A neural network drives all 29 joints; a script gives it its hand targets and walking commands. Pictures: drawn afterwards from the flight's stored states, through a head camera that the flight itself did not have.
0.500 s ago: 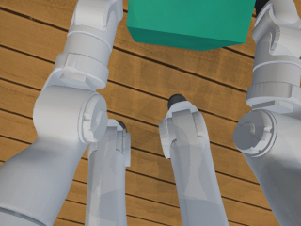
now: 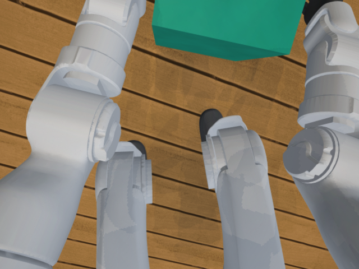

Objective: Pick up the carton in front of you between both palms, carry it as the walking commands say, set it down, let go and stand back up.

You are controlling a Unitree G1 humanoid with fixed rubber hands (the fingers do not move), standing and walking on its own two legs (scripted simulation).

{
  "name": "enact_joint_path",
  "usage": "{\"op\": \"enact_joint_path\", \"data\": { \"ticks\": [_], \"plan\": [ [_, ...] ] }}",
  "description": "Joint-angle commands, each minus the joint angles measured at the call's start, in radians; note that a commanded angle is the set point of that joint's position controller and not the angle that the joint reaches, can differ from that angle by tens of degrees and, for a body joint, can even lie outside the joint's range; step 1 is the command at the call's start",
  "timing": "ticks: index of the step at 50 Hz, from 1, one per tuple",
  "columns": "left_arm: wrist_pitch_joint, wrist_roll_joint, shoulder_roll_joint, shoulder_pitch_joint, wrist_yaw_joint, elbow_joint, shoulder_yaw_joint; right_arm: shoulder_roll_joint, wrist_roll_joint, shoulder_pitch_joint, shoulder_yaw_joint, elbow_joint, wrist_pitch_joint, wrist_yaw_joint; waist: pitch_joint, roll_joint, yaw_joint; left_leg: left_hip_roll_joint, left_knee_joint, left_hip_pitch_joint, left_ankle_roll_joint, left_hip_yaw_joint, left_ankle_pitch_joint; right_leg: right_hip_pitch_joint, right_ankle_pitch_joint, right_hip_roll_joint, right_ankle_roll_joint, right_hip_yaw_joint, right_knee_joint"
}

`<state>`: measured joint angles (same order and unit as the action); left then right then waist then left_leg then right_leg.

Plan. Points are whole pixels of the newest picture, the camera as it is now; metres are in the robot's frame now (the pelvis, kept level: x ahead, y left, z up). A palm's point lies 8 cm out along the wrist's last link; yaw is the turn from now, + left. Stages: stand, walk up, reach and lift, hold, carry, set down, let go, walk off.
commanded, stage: set down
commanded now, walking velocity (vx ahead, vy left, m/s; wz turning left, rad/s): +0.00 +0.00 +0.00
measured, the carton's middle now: out of the picture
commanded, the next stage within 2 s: none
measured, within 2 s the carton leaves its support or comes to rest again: rests again in 0.04 s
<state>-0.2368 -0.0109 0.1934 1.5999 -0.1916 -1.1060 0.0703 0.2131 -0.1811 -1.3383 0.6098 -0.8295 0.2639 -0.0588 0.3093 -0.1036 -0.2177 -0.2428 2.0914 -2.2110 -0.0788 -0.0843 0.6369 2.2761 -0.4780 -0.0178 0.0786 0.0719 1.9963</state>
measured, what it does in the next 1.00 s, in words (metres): stands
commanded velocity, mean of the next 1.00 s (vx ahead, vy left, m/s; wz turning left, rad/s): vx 0.00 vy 0.00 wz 0.00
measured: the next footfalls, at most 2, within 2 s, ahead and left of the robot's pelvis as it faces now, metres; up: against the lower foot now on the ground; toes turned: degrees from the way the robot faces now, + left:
none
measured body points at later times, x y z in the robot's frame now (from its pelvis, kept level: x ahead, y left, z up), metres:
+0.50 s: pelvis -0.01 +0.00 -0.02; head +0.37 -0.06 +0.21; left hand +0.58 -0.03 -0.20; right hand +0.47 -0.32 -0.20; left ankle +0.09 +0.11 -0.37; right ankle +0.13 -0.15 -0.37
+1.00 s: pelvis -0.01 -0.01 -0.03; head +0.38 -0.06 +0.17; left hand +0.60 -0.02 -0.23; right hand +0.47 -0.38 -0.22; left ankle +0.09 +0.11 -0.37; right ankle +0.13 -0.14 -0.37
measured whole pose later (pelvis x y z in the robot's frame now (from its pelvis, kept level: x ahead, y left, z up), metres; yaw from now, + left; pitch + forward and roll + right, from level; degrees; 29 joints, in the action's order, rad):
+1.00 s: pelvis -0.01 -0.01 -0.03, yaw -2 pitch +35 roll -1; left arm -0.16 0.17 0.37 1.65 -0.12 -1.07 -0.13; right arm 0.45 0.14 -1.49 0.42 -1.19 0.02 0.00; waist 0.52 -0.02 -0.19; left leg -0.13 2.23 -2.17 -0.07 -0.07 0.67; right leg 2.26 -0.47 -0.07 0.00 -0.01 2.11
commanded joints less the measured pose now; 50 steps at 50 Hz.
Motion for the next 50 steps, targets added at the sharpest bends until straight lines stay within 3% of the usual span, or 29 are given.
{"op": "enact_joint_path", "data": {
  "ticks": [1, 6, 14, 26, 30, 33, 36, 38, 43, 50],
  "plan": [
    [0.058, 0.092, -0.819, 0.488, 0.223, 0.152, -0.206, -0.527, 0.096, -0.626, -0.322, 0.048, -0.043, -0.219, -1.073, -0.195, -0.197, 0.035, -0.176, 0.397, 0.03, 0.114, -0.266, -0.575, 0.396, 0.061, -0.064, -0.163, -0.081],
    [0.07, 0.103, -0.778, 0.49, 0.23, 0.125, -0.201, -0.499, 0.092, -0.608, -0.316, 0.005, -0.054, -0.204, -1.011, -0.188, -0.195, 0.034, -0.157, 0.368, 0.027, 0.116, -0.252, -0.576, 0.377, 0.055, -0.068, -0.151, -0.069],
    [0.073, 0.06, -0.683, 0.454, 0.242, 0.037, -0.134, -0.462, 0.055, -0.545, -0.262, -0.089, -0.053, -0.198, -0.839, -0.169, -0.165, 0.038, -0.153, 0.277, 0.035, 0.111, -0.162, -0.523, 0.279, 0.05, -0.082, -0.131, -0.064],
    [0.07, 0.02, -0.536, 0.394, 0.242, -0.045, -0.089, -0.332, 0.018, -0.456, -0.19, -0.18, -0.064, -0.182, -0.693, -0.149, -0.153, 0.055, -0.133, 0.25, 0.044, 0.096, -0.104, -0.455, 0.186, 0.047, -0.094, -0.122, -0.045],
    [0.082, 0.025, -0.42, 0.399, 0.227, -0.048, -0.094, -0.229, 0.012, -0.412, -0.144, -0.214, -0.09, -0.153, -0.686, -0.132, -0.164, 0.066, -0.117, 0.272, 0.042, 0.092, -0.11, -0.462, 0.186, 0.04, -0.09, -0.124, -0.034],
    [0.1, 0.044, -0.177, 0.379, 0.181, -0.009, -0.081, -0.016, 0.021, -0.34, -0.056, -0.244, -0.139, -0.089, -0.73, -0.129, -0.183, 0.085, -0.104, 0.323, 0.032, 0.092, -0.146, -0.488, 0.231, 0.023, -0.077, -0.132, -0.023],
    [0.104, 0.082, 0.133, 0.345, 0.106, 0.023, -0.105, 0.315, 0.055, -0.276, 0.006, -0.278, -0.211, 0.01, -0.783, -0.116, -0.2, 0.116, -0.1, 0.404, 0.018, 0.081, -0.199, -0.524, 0.29, 0.001, -0.065, -0.141, -0.015],
    [0.101, 0.115, 0.174, 0.378, 0.082, 0.026, -0.143, 0.38, 0.102, -0.322, -0.015, -0.283, -0.247, 0.051, -0.831, -0.117, -0.202, 0.129, -0.085, 0.441, 0.015, 0.059, -0.248, -0.546, 0.343, -0.008, -0.063, -0.141, -0.002],
    [0.108, 0.173, 0.172, 0.411, 0.076, 0.086, -0.197, 0.416, 0.249, -0.388, -0.134, -0.287, -0.284, 0.057, -0.95, -0.109, -0.181, 0.149, -0.047, 0.471, 0.011, 0.06, -0.341, -0.646, 0.494, -0.011, -0.061, -0.13, 0.015],
    [0.094, 0.175, 0.204, 0.383, 0.069, 0.197, -0.191, 0.415, 0.347, -0.325, -0.194, -0.247, -0.254, 0.059, -1.125, -0.109, -0.157, 0.152, -0.039, 0.463, 0.007, 0.125, -0.232, -0.844, 0.553, 0.005, -0.057, -0.109, -0.004]
  ]
}}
